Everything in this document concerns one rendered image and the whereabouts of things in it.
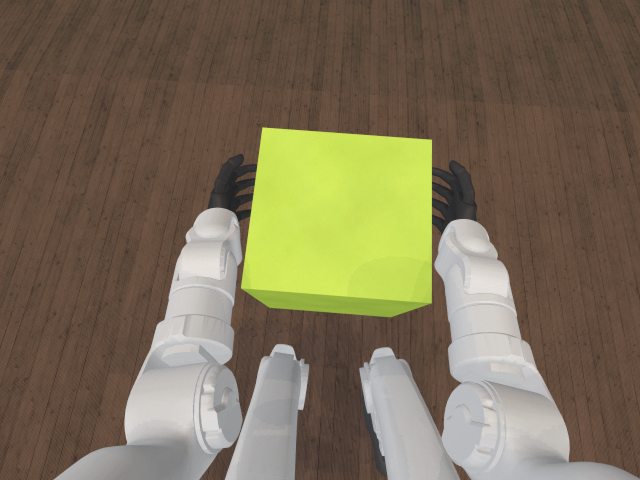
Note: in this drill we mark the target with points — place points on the robot left hand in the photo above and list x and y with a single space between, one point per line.
225 188

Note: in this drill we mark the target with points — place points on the robot left forearm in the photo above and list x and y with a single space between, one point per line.
197 325

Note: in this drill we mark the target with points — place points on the robot right forearm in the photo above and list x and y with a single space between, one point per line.
486 340

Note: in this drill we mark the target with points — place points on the robot right upper arm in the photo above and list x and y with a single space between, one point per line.
498 432

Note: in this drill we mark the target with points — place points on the robot right thigh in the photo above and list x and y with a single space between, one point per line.
412 445

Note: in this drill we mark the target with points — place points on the robot right hand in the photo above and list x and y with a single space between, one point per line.
460 198

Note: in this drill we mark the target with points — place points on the robot left upper arm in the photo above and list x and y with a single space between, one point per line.
178 419

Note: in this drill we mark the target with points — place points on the carton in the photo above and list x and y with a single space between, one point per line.
341 223

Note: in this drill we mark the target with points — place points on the right robot foot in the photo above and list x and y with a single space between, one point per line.
379 459

